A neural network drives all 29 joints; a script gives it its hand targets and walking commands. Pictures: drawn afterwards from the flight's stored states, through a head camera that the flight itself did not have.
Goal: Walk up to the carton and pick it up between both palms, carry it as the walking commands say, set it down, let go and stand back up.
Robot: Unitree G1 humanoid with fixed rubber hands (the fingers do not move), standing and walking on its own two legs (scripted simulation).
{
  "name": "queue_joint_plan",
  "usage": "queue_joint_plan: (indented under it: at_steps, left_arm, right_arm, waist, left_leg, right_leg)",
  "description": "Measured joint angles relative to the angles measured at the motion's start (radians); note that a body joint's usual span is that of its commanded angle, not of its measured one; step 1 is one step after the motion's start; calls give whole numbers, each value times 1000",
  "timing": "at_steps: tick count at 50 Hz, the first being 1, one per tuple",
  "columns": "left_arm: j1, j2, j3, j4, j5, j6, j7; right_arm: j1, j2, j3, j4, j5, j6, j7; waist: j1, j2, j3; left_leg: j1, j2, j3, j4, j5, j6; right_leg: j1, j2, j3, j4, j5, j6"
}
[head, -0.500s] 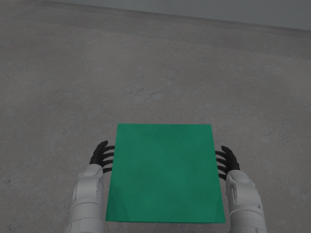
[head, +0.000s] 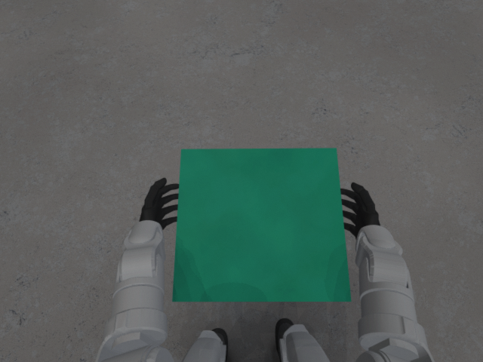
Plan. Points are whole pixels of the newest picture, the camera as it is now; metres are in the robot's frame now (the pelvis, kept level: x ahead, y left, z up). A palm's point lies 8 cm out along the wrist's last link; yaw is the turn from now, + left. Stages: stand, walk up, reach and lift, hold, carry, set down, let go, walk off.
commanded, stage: set down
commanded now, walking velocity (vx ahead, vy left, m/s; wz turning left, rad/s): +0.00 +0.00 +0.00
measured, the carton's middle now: (257, 228) +0.38 -0.02 -0.15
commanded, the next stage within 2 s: none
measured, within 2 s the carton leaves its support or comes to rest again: neither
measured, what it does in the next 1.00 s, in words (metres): lowers itself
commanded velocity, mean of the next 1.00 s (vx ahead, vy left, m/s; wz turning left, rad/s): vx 0.00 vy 0.00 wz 0.00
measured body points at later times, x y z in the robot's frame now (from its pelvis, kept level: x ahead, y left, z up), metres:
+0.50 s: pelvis -0.02 -0.01 -0.08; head +0.19 -0.02 +0.32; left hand +0.40 +0.17 -0.15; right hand +0.39 -0.20 -0.16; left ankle +0.03 +0.12 -0.70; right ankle +0.06 -0.13 -0.70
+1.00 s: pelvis -0.03 +0.00 -0.16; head +0.21 -0.01 +0.22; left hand +0.43 +0.17 -0.24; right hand +0.41 -0.20 -0.25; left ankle +0.03 +0.12 -0.70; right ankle +0.06 -0.13 -0.70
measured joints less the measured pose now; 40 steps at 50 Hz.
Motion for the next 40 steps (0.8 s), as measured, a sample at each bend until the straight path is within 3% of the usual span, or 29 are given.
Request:
queue_joint_plan:
  at_steps: [13,29,34,40]
  left_arm:
    - [-68,23,21,-13,-33,-6,-15]
    - [-187,83,32,61,-65,-11,-24]
    - [-205,91,15,72,-89,-19,9]
    - [-231,91,-12,97,-120,-31,101]
  right_arm:
    - [-79,-17,7,-5,33,0,-17]
    - [-187,-51,16,44,82,3,-60]
    - [-205,-66,31,59,101,-10,-76]
    - [-227,-82,49,86,123,-23,-100]
  waist:
    - [8,3,-91]
    - [17,2,-162]
    - [19,2,-188]
    - [16,5,-222]
  left_leg:
    - [-314,-8,-4,195,-50,-13]
    - [-600,-12,-16,425,-127,-30]
    - [-686,-18,-17,486,-147,-31]
    - [-788,-27,-17,562,-169,-32]
  right_leg:
    - [-319,14,8,199,-48,-2]
    - [-607,40,7,425,-117,-5]
    - [-693,43,10,485,-136,-2]
    - [-793,47,14,558,-157,5]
